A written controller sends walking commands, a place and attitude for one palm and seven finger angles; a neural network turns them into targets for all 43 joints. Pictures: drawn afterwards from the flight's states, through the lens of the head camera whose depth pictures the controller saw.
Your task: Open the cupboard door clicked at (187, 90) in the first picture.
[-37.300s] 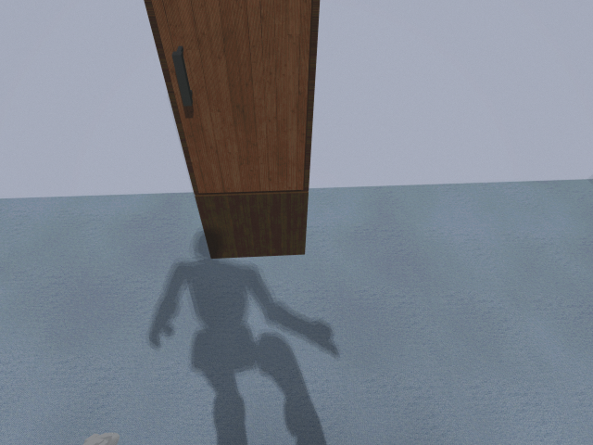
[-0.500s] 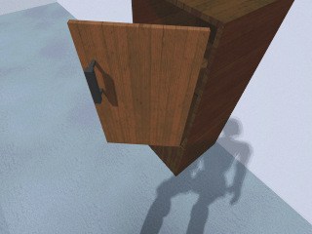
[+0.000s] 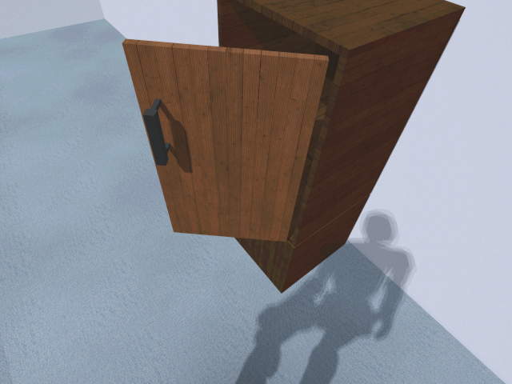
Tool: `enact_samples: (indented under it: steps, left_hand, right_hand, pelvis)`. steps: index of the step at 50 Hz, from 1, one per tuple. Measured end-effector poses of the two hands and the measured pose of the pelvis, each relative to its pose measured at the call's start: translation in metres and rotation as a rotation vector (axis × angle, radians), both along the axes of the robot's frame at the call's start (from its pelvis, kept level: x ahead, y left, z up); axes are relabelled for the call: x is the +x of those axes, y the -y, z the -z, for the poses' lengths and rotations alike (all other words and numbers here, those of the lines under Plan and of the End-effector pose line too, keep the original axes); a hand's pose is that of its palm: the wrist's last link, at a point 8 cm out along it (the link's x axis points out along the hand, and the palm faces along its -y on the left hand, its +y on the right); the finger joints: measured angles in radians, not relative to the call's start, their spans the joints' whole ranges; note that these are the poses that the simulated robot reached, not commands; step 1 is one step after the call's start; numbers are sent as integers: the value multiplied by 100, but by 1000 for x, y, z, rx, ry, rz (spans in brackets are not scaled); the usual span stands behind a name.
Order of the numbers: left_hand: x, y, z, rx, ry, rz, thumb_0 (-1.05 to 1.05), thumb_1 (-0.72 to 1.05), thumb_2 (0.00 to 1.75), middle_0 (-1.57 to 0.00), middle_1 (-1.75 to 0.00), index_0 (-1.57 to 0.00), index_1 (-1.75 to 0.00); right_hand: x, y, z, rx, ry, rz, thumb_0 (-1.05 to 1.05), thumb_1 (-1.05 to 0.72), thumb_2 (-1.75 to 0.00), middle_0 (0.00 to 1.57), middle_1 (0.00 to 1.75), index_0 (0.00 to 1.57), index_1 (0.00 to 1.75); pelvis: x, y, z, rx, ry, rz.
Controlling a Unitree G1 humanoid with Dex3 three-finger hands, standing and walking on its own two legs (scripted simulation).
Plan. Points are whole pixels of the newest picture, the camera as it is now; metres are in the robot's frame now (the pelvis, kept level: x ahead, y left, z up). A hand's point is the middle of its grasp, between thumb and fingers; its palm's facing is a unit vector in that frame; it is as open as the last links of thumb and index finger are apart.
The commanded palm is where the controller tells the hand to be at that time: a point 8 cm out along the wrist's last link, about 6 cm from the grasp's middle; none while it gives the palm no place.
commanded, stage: come to a stop and stand still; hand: left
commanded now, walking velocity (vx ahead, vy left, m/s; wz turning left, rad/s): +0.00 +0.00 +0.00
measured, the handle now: (159, 132) +0.56 +0.25 +0.06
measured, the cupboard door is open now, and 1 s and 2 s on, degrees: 48 48 48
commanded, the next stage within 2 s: look again from close up in 0.36 s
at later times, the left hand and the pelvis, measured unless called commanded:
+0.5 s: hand out of the picture -0.05 +0.17 -0.17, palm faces +0.04 -0.99 -0.16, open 7.4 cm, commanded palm none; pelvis -0.02 +0.01 +0.01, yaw +0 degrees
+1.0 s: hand out of the picture +0.01 +0.22 -0.17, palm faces +0.02 -0.98 -0.20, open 7.3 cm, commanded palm none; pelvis +0.00 +0.05 +0.00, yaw +0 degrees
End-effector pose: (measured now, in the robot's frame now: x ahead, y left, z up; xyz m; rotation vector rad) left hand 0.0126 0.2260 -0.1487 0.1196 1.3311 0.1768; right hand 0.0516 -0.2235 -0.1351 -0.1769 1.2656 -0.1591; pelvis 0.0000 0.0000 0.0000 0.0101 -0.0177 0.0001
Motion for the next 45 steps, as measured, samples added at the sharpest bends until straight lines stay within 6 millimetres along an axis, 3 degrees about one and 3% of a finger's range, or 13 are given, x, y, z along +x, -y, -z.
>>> enact_samples:
  steps: [14,23,30,38,45]
  left_hand:
    - [-58,6,-8,-33,-105,-7,0,91,90,-20,-30,-20,-30]
    - [-67,10,-7,-41,-136,-13,0,91,90,-20,-30,-20,-30]
    - [-53,-1,-3,-28,-98,30,0,90,90,-20,-30,-20,-30]
    - [-16,-34,-9,16,-6,29,1,92,90,-20,-30,-20,-30]
    - [-2,-46,-12,22,11,33,1,91,90,-20,-30,-20,-30]
  right_hand:
    - [-81,-17,2,42,-157,10,0,-92,-90,19,30,20,30]
    - [-117,-39,4,88,-243,44,0,-91,-90,19,30,20,30]
    - [-102,-47,15,97,-174,59,0,-91,-90,19,30,20,30]
    - [-79,-62,14,87,-110,29,2,-92,-90,19,30,20,30]
    - [-64,-61,11,62,-99,17,2,-93,-90,20,30,20,30]
  pelvis:
    - [-20,-6,-8,-3,-4,-4]
    - [-18,-8,-8,-2,-8,-4]
    - [-17,-23,0,-32,-10,-6]
    - [-8,-40,-1,-16,-7,-2]
    - [-2,-49,-3,-10,-7,3]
